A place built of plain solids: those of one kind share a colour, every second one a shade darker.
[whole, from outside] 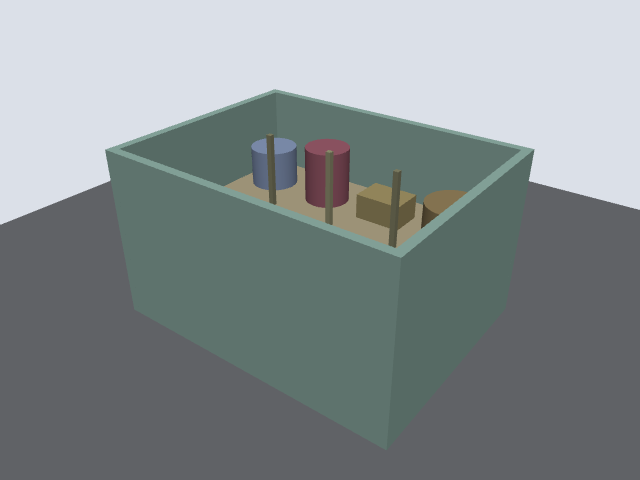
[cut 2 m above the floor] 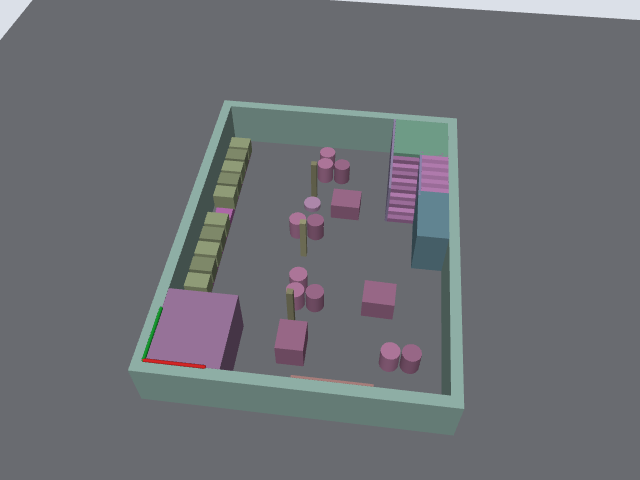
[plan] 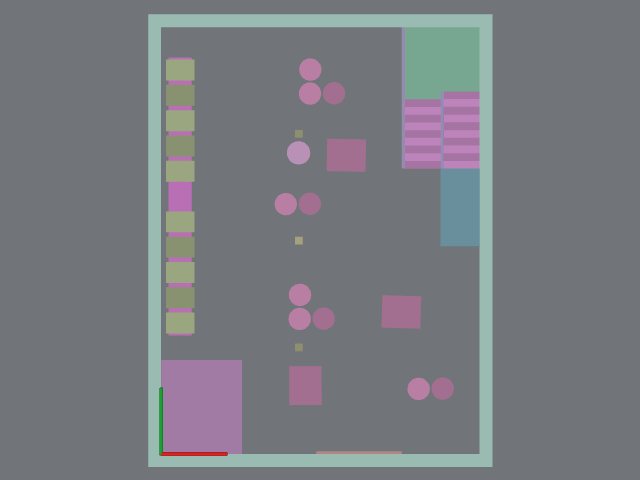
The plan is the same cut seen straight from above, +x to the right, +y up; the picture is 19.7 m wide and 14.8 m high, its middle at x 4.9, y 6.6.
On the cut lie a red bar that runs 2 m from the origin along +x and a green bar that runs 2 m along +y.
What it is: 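The brewhouse of a small tower brewery; brick, two high storeys, a cask and racking floor under a brewing floor, one steep timber stair between them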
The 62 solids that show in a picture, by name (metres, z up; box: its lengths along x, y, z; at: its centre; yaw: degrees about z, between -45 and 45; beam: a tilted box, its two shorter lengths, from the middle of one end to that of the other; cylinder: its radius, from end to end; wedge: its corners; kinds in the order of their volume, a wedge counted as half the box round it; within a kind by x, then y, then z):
{
 "wall_1": {"box": [0.4, 13.96, 8.09], "at": [-0.2, 6.58, 4.0]},
 "wall_2": {"box": [10.62, 0.4, 8.09], "at": [4.91, -0.2, 4.0]},
 "wall_3": {"box": [10.62, 0.4, 8.09], "at": [4.91, 13.36, 4.0]},
 "wall_4": {"box": [0.4, 13.96, 8.09], "at": [10.02, 6.58, 4.0]},
 "upper_floor_1": {"box": [7.43, 13.18, 0.3], "at": [3.71, 6.58, 4.12]},
 "office_1": {"box": [2.5, 2.9, 2.25], "at": [1.25, 1.45, 1.07]},
 "stair_head_landing_1": {"box": [1.22, 2.4, 4.32], "at": [9.22, 7.6, 2.11]},
 "stair_steps_1": {"box": [1.1, 0.25, 0.25], "at": [8.07, 8.92, 0.08]},
 "stair_steps_2": {"box": [1.1, 0.25, 0.46], "at": [8.07, 9.16, 0.18]},
 "stair_steps_3": {"box": [1.1, 0.25, 0.66], "at": [8.07, 9.39, 0.28]},
 "stair_steps_4": {"box": [1.1, 0.25, 0.86], "at": [8.07, 9.63, 0.38]},
 "stair_steps_5": {"box": [1.1, 0.25, 1.07], "at": [8.07, 9.87, 0.48]},
 "stair_steps_6": {"box": [1.1, 0.25, 1.27], "at": [8.07, 10.11, 0.58]},
 "stair_steps_7": {"box": [1.1, 0.25, 1.47], "at": [8.07, 10.35, 0.69]},
 "stair_steps_8": {"box": [1.1, 0.25, 1.68], "at": [8.07, 10.58, 0.79]},
 "stair_steps_9": {"box": [1.1, 0.25, 1.88], "at": [8.07, 10.82, 0.89]},
 "stair_steps_10": {"box": [1.1, 0.25, 4.12], "at": [9.27, 8.92, 2.01]},
 "stair_steps_11": {"box": [1.1, 0.25, 3.91], "at": [9.27, 9.16, 1.91]},
 "stair_steps_12": {"box": [1.1, 0.25, 3.71], "at": [9.27, 9.4, 1.8]},
 "stair_steps_13": {"box": [1.1, 0.25, 3.51], "at": [9.27, 9.63, 1.7]},
 "stair_steps_14": {"box": [1.1, 0.25, 3.3], "at": [9.27, 9.87, 1.6]},
 "stair_steps_15": {"box": [1.1, 0.25, 3.1], "at": [9.27, 10.11, 1.5]},
 "stair_steps_16": {"box": [1.1, 0.25, 2.9], "at": [9.27, 10.35, 1.4]},
 "stair_steps_17": {"box": [1.1, 0.25, 2.69], "at": [9.27, 10.59, 1.3]},
 "stair_steps_18": {"box": [1.1, 0.25, 2.49], "at": [9.27, 10.82, 1.2]},
 "stair_steps_19": {"box": [1.1, 0.25, 2.29], "at": [9.27, 11.06, 1.09]},
 "stair_half_landing_1": {"box": [2.3, 2.22, 2.08], "at": [8.67, 12.05, 0.99]},
 "mash_tun_1": {"cylinder": 1.3, "from": [2.17, 11.52, 4.22], "to": [2.17, 11.52, 5.98]},
 "liquor_back_1": {"cylinder": 1.04, "from": [2.17, 4.93, 4.22], "to": [2.17, 4.93, 6.89]},
 "copper_1": {"cylinder": 1.12, "from": [2.17, 1.65, 4.22], "to": [2.17, 1.65, 6.17]},
 "load_1": {"cylinder": 0.34, "from": [3.84, 7.71, -0.05], "to": [3.84, 7.71, 0.88]},
 "load_2": {"cylinder": 0.34, "from": [4.27, 4.17, -0.05], "to": [4.27, 4.17, 0.88]},
 "load_3": {"cylinder": 0.34, "from": [4.28, 4.91, -0.05], "to": [4.28, 4.91, 0.88]},
 "load_4": {"box": [1.0, 1.2, 1.13], "at": [4.45, 2.11, 0.52], "yaw": 0.1},
 "load_5": {"cylinder": 0.34, "from": [4.58, 7.72, -0.05], "to": [4.58, 7.72, 0.88]},
 "load_6": {"cylinder": 0.34, "from": [4.59, 11.12, -0.05], "to": [4.59, 11.12, 0.88]},
 "load_7": {"cylinder": 0.34, "from": [4.6, 11.86, -0.05], "to": [4.6, 11.86, 0.88]},
 "load_8": {"cylinder": 0.34, "from": [5.01, 4.18, -0.05], "to": [5.01, 4.18, 0.88]},
 "load_9": {"cylinder": 0.34, "from": [5.33, 11.13, -0.05], "to": [5.33, 11.13, 0.88]},
 "load_10": {"box": [1.2, 1.0, 0.82], "at": [5.71, 9.21, 0.36], "yaw": -1.1},
 "load_11": {"box": [1.2, 1.0, 0.97], "at": [7.41, 4.38, 0.44], "yaw": -1.7},
 "load_12": {"cylinder": 0.34, "from": [7.94, 2.01, -0.05], "to": [7.94, 2.01, 0.88]},
 "load_13": {"cylinder": 0.34, "from": [8.68, 2.02, -0.05], "to": [8.68, 2.02, 0.88]},
 "cask_1": {"box": [0.88, 0.65, 0.74], "at": [0.59, 4.04, 0.67]},
 "cask_2": {"box": [0.88, 0.65, 0.74], "at": [0.59, 4.82, 0.67]},
 "cask_3": {"box": [0.88, 0.65, 0.74], "at": [0.59, 5.6, 0.67]},
 "cask_4": {"box": [0.88, 0.65, 0.74], "at": [0.59, 6.38, 0.67]},
 "cask_5": {"box": [0.88, 0.65, 0.74], "at": [0.59, 7.16, 0.67]},
 "cask_6": {"box": [0.88, 0.65, 0.74], "at": [0.59, 8.72, 0.67]},
 "cask_7": {"box": [0.88, 0.65, 0.74], "at": [0.59, 9.5, 0.67]},
 "cask_8": {"box": [0.88, 0.65, 0.74], "at": [0.59, 10.28, 0.67]},
 "cask_9": {"box": [0.88, 0.65, 0.74], "at": [0.59, 11.06, 0.67]},
 "cask_10": {"box": [0.88, 0.65, 0.74], "at": [0.59, 11.84, 0.67]},
 "hop_back_1": {"box": [1.56, 2.16, 1.19], "at": [2.17, 8.22, 4.82]},
 "stillage_1": {"box": [0.72, 8.58, 0.39], "at": [0.59, 7.94, 0.14]},
 "stair_wall_1": {"box": [0.1, 4.36, 5.42], "at": [7.47, 10.98, 2.66]},
 "stair_spine_1": {"box": [0.1, 2.62, 5.42], "at": [8.67, 9.87, 2.66]},
 "post_1": {"box": [0.24, 0.24, 7.79], "at": [4.25, 3.29, 3.85]},
 "post_2": {"box": [0.24, 0.24, 7.79], "at": [4.25, 6.58, 3.85]},
 "post_3": {"box": [0.24, 0.24, 7.79], "at": [4.25, 9.87, 3.85]},
 "loading_door_1": {"box": [2.64, 0.09, 2.87], "at": [6.1, 0.04, 1.39]},
 "hose_coil_1": {"cylinder": 0.36, "from": [4.24, 9.29, -0.05], "to": [4.24, 9.29, 0.23]}
}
